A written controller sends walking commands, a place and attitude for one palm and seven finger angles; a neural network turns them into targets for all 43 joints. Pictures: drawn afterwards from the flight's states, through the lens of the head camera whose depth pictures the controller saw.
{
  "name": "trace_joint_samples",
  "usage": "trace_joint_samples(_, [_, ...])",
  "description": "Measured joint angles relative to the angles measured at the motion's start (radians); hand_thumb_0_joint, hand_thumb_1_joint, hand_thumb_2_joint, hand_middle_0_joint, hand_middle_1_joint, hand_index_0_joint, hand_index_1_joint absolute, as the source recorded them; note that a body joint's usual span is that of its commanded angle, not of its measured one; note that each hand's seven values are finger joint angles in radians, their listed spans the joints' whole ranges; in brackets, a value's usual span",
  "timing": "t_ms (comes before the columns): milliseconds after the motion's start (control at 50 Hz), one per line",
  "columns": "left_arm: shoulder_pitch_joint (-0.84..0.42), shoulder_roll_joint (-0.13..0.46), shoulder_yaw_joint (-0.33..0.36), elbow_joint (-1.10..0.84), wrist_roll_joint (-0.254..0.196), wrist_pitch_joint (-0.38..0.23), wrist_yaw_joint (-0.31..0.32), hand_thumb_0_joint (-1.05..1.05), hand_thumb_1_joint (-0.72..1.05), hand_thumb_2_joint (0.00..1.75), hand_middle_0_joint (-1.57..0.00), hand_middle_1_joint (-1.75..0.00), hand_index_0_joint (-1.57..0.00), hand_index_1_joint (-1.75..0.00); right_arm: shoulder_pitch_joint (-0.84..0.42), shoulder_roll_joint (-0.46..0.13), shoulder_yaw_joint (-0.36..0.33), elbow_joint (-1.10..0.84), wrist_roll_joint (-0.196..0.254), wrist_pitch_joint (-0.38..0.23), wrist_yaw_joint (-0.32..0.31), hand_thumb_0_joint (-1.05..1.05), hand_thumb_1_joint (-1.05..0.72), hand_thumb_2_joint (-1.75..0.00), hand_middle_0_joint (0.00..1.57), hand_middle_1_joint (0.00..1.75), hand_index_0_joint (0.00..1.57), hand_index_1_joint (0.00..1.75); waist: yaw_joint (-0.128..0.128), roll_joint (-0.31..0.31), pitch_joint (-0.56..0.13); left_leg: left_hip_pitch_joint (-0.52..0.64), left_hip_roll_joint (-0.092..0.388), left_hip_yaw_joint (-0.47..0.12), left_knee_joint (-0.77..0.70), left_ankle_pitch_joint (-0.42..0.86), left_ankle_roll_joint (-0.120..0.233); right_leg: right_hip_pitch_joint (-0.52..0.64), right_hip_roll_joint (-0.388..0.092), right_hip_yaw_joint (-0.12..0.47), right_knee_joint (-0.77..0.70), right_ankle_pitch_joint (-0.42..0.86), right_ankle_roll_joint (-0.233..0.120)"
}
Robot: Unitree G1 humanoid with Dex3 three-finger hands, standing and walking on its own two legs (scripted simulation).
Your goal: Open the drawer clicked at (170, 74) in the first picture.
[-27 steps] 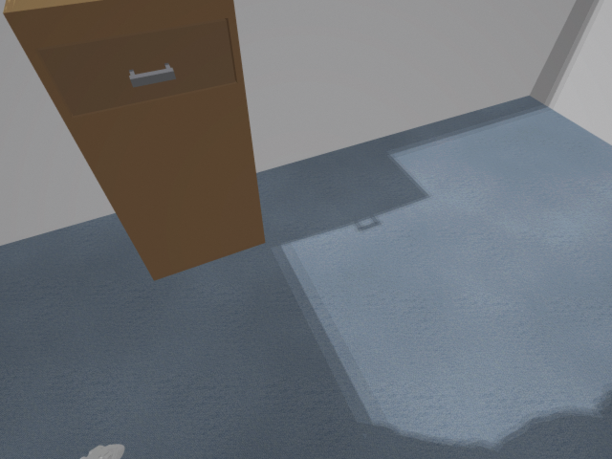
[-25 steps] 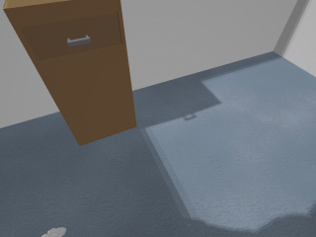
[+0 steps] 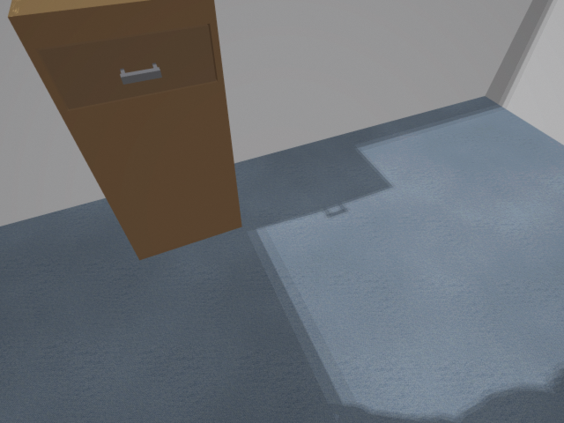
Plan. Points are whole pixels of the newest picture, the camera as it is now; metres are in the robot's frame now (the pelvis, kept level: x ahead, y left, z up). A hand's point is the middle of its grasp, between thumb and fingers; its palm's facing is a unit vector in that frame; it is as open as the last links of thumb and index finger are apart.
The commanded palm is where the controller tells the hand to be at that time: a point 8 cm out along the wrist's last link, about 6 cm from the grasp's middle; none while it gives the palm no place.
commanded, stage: stand and wait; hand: left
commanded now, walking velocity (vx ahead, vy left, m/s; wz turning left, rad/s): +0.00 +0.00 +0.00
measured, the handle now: (140, 72) +0.92 +0.44 +0.04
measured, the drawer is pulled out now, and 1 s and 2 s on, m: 0.00 0.00 0.00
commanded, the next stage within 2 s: look at it before walking up in 0.38 s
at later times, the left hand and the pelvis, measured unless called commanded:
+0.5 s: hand out of the picture +0.06 +0.24 -0.15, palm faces -0.04 -0.95 -0.32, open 7.4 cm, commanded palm none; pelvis -0.02 +0.01 +0.00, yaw +0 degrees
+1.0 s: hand out of the picture +0.05 +0.26 -0.16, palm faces -0.04 -0.95 -0.32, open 7.4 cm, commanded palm none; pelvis -0.02 +0.01 +0.00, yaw +0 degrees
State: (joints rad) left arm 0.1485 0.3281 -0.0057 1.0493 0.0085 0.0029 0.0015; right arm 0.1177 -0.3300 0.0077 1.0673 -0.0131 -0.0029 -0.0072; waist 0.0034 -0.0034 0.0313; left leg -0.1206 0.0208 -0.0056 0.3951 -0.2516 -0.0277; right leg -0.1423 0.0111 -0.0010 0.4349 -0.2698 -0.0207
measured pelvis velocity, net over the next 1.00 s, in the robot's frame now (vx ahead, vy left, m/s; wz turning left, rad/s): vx -0.02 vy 0.01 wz -0.01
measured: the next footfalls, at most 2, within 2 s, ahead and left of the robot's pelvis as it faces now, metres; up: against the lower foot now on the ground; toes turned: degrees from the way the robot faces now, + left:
left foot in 1.80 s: +0.32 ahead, +0.10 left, +0.00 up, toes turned -13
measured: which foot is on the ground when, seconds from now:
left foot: down 0.00-1.00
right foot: down 0.00-1.00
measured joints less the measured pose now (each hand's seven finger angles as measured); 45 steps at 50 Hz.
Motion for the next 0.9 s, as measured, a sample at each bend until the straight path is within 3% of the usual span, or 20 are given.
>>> trace_joint_samples(900, [0.003, 0.005, -0.005, 0.041, 0.002, -0.008, -0.002, 0.01, 0.9, 0.9, -0.21, -0.3, -0.21, -0.3, 0.015, 0.008, 0.001, 0.053, 0.005, -0.01, 0.008, 0.01, -0.9, -0.9, 0.2, 0.3, 0.21, 0.3, -0.004, -0.01, -0.003, 0.0, -0.012, 0.014, -0.039, 0.046, 0.018, 0.004, -0.012, 0.014, -0.056, 0.059, 0.02])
